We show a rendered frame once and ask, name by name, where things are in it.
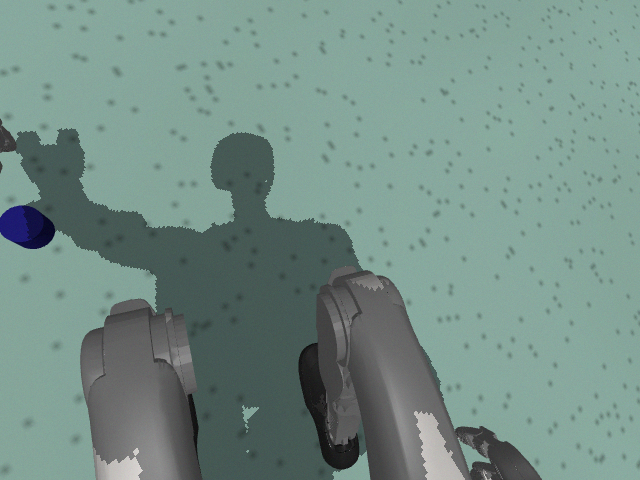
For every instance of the left robot hand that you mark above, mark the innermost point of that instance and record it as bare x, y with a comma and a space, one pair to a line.
7, 142

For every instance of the tin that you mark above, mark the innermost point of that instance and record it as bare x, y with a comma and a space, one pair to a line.
27, 227

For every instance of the right robot foot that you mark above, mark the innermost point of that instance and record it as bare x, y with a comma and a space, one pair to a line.
337, 456

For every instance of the right robot hand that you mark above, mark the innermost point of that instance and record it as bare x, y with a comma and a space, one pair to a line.
507, 463

